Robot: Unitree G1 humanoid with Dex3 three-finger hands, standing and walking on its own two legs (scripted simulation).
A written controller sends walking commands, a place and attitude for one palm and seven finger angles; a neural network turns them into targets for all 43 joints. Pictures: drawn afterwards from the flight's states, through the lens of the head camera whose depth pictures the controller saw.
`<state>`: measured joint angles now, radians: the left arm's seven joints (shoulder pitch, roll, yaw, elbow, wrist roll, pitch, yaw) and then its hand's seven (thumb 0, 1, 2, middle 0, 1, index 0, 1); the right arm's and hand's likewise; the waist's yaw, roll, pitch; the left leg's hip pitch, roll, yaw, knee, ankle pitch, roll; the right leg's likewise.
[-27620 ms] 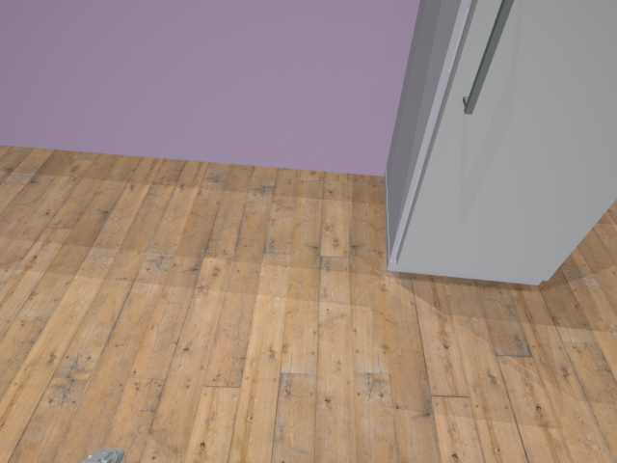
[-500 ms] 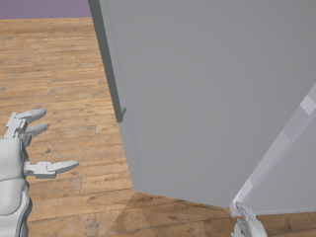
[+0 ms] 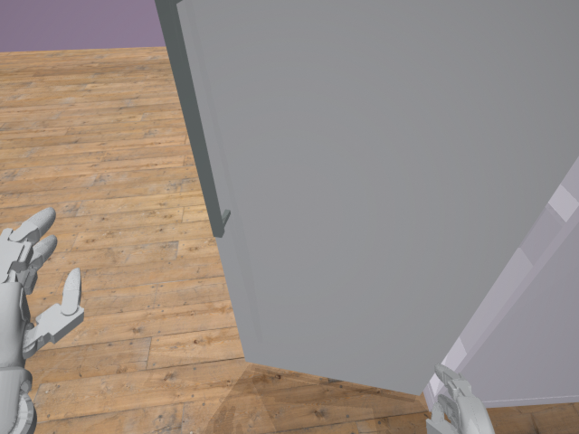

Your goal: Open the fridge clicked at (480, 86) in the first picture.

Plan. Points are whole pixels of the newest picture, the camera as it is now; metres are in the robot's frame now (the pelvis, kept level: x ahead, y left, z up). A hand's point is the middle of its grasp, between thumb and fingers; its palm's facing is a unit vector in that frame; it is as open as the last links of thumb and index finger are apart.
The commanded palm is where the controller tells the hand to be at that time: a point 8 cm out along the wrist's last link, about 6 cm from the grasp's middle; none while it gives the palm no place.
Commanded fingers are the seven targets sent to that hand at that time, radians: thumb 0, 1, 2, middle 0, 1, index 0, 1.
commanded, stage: draw the hand back to the body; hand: left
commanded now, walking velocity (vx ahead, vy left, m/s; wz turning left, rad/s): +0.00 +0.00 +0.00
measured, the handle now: (203, 137) +0.46 +0.20 +0.20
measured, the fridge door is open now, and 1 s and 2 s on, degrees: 76 76 76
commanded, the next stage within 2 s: step back with the hand held close in 0.32 s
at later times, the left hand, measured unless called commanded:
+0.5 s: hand (68, 305) +0.19 +0.27 +0.16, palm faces +0.48 -0.79 -0.39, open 7.4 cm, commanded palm +0.13 +0.30 +0.17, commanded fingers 0.00 0.90 0.90 -0.20 -0.30 -0.20 -0.30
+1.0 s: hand (11, 358) +0.13 +0.29 +0.15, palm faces +0.47 -0.75 -0.46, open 7.4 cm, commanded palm +0.06 +0.32 +0.17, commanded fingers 0.00 0.90 0.90 -0.20 -0.30 -0.20 -0.30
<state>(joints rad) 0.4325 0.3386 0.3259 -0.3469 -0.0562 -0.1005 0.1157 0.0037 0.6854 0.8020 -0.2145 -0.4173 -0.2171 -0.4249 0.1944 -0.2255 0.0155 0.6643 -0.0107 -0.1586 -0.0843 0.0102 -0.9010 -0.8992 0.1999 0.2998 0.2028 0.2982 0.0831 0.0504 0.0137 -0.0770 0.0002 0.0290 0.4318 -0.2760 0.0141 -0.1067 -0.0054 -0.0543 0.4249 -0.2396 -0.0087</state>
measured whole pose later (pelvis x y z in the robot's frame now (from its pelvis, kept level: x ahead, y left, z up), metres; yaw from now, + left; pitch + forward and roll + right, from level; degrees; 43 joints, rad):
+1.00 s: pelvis -0.07 +0.02 -0.02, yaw +1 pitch +0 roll -1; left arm 0.49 0.39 0.42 -0.48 -0.01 -0.21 0.16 0.01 0.89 0.90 -0.21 -0.30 -0.21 -0.30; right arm 0.22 -0.22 0.02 0.57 0.00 -0.07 -0.09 0.01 -0.90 -0.90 0.20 0.30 0.20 0.30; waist 0.02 0.00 0.02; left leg -0.38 -0.02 0.03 0.65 -0.27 0.05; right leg -0.38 -0.03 -0.06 0.59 -0.20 0.01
